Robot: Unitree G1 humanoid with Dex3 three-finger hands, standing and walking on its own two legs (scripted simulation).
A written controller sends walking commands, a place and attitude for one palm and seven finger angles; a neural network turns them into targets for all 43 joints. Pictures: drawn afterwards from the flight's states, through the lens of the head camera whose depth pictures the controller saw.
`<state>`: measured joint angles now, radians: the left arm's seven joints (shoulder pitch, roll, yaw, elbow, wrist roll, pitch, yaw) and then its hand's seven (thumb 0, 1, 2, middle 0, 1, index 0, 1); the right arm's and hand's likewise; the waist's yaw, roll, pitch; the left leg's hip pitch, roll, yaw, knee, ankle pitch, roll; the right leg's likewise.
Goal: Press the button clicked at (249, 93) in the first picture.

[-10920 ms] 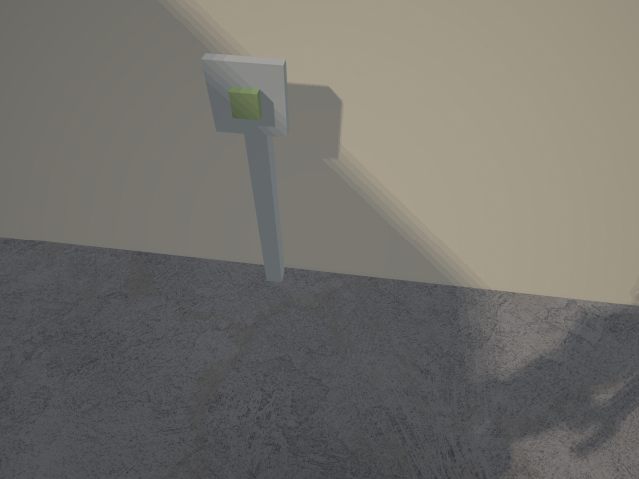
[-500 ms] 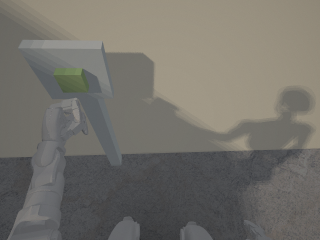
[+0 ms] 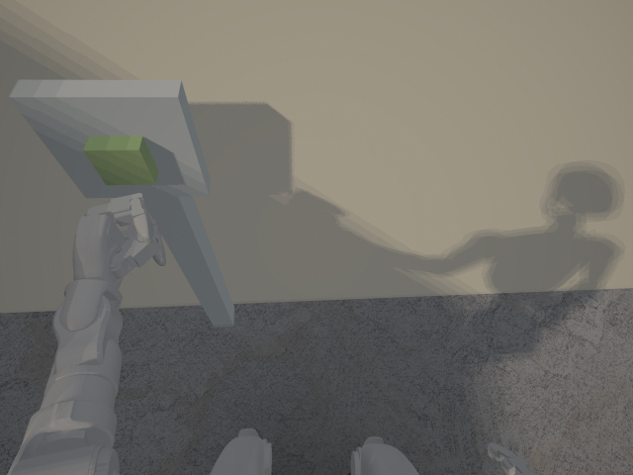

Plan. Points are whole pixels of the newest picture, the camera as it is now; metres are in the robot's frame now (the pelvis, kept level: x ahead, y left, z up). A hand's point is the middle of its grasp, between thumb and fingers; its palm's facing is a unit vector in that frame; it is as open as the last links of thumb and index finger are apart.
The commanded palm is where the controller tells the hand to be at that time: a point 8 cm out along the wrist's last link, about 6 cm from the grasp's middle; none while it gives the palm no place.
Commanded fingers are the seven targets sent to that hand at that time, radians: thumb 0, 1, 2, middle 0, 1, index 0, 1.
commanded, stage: aim a knuckle at the button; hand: left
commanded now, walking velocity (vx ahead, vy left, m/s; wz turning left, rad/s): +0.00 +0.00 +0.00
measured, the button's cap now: (124, 159) +0.49 +0.26 +0.08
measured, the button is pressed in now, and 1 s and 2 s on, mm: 0 3 10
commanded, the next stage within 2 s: press the button with the knuckle in 0.22 s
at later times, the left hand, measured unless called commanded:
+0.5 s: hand (155, 233) +0.40 +0.21 +0.04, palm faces +0.08 -1.00 -0.01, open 3.1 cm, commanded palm +0.37 +0.27 +0.05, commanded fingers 0.00 0.90 0.90 -1.30 -1.50 -1.30 -1.50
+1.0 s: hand (151, 211) +0.43 +0.22 +0.04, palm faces +0.08 -1.00 -0.02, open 3.2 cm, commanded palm +0.41 +0.27 +0.05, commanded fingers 0.00 0.90 0.90 -1.30 -1.50 -1.30 -1.50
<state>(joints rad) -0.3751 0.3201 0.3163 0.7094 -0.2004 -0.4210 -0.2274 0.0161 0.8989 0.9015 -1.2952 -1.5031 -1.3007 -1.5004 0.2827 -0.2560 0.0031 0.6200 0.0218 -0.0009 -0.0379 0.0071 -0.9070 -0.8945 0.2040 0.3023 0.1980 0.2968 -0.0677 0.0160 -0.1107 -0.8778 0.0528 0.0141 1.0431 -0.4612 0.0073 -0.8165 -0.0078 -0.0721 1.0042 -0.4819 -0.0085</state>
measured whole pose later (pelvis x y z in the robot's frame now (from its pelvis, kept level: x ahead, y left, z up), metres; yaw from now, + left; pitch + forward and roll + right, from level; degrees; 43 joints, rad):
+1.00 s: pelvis +0.00 +0.01 -0.01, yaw -1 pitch +19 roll -3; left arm -0.56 0.39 0.38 0.90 -0.16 -0.44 -0.23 0.03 0.89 0.91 -1.29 -1.50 -1.30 -1.50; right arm 0.31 -0.25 0.01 0.64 0.01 0.04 -0.03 0.01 -0.91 -0.89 0.20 0.30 0.20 0.30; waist -0.10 0.01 -0.12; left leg -0.94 0.06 0.02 1.08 -0.47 0.02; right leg -0.88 0.00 -0.06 1.02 -0.48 0.00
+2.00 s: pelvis -0.04 +0.00 -0.02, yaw +0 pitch +21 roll -4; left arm -0.80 0.53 0.41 1.14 -0.12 -0.43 -0.27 -0.01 0.77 0.97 -1.29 -1.50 -1.38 -1.50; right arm 0.34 -0.26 0.05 0.65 0.01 0.01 -0.04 0.00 -0.91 -0.89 0.21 0.30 0.20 0.30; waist -0.15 0.01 -0.11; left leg -1.10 0.06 -0.02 1.16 -0.43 0.01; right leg -1.01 0.00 -0.10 1.09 -0.45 -0.01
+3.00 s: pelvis +0.00 +0.00 +0.00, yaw +0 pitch +16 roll -2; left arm -0.20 0.29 0.28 0.47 -0.24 -0.36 -0.21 0.02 0.90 0.90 -1.30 -1.50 -1.30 -1.50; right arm 0.21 -0.23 0.02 0.57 0.03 -0.01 -0.04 0.01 -0.91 -0.89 0.20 0.30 0.20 0.30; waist -0.05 0.02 -0.12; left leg -0.86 0.05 0.00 1.05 -0.47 0.01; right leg -0.79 -0.01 -0.08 1.01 -0.49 0.00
